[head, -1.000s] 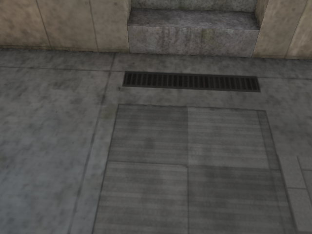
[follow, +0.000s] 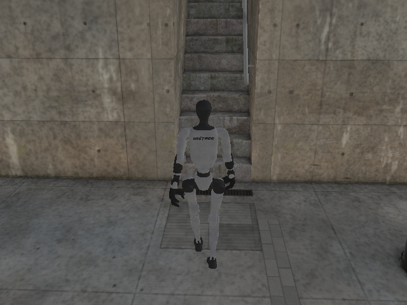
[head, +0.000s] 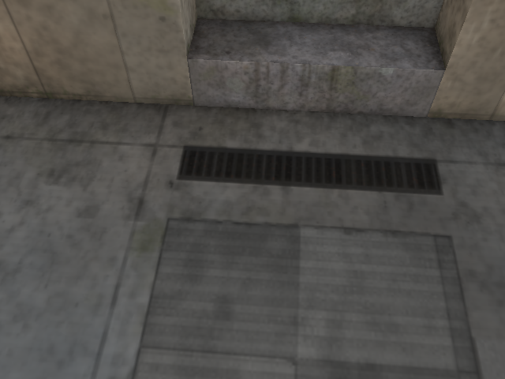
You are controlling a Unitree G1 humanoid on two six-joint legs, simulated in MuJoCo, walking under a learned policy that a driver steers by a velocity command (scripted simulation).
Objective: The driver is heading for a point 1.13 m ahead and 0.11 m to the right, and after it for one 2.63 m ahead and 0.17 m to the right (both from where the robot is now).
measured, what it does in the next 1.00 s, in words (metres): walks ahead: right foot, then left foot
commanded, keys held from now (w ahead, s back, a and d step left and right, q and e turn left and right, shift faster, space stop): no key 0.06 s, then w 0.74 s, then no key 0.20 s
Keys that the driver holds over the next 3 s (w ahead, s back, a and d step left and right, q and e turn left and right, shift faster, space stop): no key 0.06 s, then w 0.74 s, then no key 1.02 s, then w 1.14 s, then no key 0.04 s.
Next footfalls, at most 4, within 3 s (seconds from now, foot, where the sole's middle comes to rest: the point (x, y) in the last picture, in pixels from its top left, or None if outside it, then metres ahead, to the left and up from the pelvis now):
0.52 right None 0.16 -0.14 -0.76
0.96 left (261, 360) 0.48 0.04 -0.76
1.36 right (336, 374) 0.45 -0.15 -0.76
2.54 left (263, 237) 0.84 0.04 -0.76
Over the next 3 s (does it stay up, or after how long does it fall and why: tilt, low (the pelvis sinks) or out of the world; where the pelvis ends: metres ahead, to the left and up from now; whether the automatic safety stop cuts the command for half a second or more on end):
stays up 0.92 -0.04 0.02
